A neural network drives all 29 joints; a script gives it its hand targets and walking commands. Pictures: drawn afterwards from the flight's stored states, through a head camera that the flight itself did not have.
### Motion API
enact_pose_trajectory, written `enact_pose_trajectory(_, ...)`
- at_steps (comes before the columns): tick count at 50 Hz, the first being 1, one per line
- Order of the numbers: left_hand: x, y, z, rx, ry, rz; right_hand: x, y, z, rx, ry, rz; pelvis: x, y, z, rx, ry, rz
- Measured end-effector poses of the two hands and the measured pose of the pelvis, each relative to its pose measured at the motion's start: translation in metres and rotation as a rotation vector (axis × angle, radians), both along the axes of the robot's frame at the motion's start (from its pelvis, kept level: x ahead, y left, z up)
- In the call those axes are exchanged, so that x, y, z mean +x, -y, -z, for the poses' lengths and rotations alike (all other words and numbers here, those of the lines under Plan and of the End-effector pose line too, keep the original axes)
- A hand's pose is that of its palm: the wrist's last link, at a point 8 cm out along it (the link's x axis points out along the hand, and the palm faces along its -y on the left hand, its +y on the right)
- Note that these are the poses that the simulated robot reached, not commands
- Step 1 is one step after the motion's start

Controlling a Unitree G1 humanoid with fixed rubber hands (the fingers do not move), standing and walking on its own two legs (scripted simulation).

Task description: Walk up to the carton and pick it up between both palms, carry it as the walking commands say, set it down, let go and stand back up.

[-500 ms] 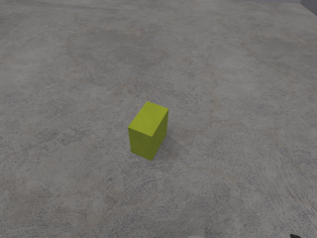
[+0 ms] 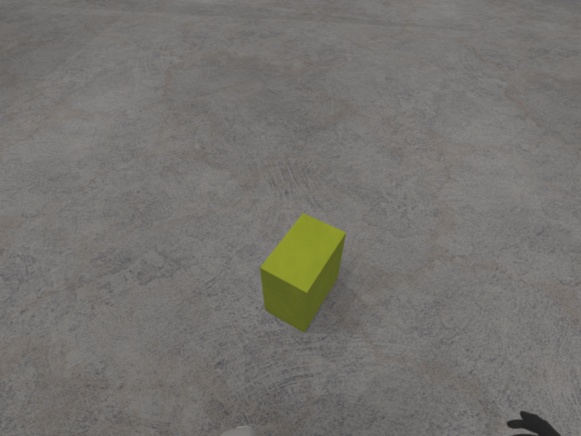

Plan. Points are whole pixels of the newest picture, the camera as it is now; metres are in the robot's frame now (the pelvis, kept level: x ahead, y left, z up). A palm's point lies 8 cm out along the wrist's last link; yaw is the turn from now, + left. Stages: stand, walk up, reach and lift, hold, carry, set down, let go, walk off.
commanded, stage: walk up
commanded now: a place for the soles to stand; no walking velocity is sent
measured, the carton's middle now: (303, 273) +0.74 -0.01 -0.62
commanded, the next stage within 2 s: none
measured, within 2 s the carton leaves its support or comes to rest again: neither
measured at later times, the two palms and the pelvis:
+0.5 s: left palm (111, 337) +0.27 +0.31 -0.06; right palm (547, 396) +0.21 -0.35 -0.09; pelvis +0.16 -0.02 -0.01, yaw -1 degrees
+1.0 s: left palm (135, 318) +0.32 +0.30 -0.10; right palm (501, 302) +0.36 -0.33 -0.08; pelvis +0.21 -0.02 +0.00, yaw -1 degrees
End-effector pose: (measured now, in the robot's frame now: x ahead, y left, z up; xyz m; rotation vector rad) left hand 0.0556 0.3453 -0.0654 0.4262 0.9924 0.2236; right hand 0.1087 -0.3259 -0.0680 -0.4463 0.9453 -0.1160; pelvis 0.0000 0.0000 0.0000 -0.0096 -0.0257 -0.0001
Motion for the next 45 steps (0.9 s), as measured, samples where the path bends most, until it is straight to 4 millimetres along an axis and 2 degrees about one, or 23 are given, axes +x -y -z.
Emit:
enact_pose_trajectory(3,0.016,-0.009,0.019,-0.015,-0.03,-0.011,0.031,-0.001,-0.004,-0.053,0.058,-0.004,0.024,-0.011,0.012,0.007,0.001,0.007)
enact_pose_trajectory(5,0.035,-0.005,0.028,-0.028,-0.045,0.002,0.039,0.001,-0.009,-0.07,0.078,0.023,0.037,-0.013,0.013,0.012,0.003,0.015)
enact_pose_trajectory(12,0.117,0.02,0.026,-0.079,-0.026,0.083,0.035,0.017,-0.019,-0.099,0.018,0.105,0.081,-0.006,0.003,0.018,-0.001,0.032)
enact_pose_trajectory(16,0.167,0.034,0.016,-0.061,0.011,0.133,0.035,0.033,-0.01,-0.091,-0.033,0.136,0.107,0.005,0.004,0.015,-0.003,0.035)
enact_pose_trajectory(20,0.208,0.04,0.009,0.001,0.081,0.147,0.053,0.043,0.014,-0.066,-0.075,0.144,0.132,0.02,0.015,0.01,-0.002,0.025)
enact_pose_trajectory(23,0.217,0.039,-0.001,0.021,0.095,0.115,0.081,0.035,0.024,-0.03,-0.084,0.129,0.147,0.022,0.012,0.01,-0.002,0.017)
enact_pose_trajectory(27,0.215,0.03,-0.004,0.038,0.06,0.072,0.12,0.021,0.026,-0.001,-0.078,0.083,0.164,0.02,0.007,0.015,-0.007,0.018)
enact_pose_trajectory(32,0.215,0.019,0.019,0.02,0.0,0.027,0.157,0.011,0.029,-0.029,-0.049,0.06,0.182,0.011,0.017,0.015,-0.003,0.021)
enact_pose_trajectory(38,0.225,0.037,0.044,-0.041,-0.055,0.001,0.197,0.009,0.024,-0.031,-0.009,0.072,0.199,0.012,0.018,0.002,0.006,0.015)
enact_pose_trajectory(45,0.25,0.046,0.043,-0.058,-0.049,0.008,0.237,0.008,0.016,-0.016,0.029,0.077,0.211,0.014,0.011,0.001,0.005,0.017)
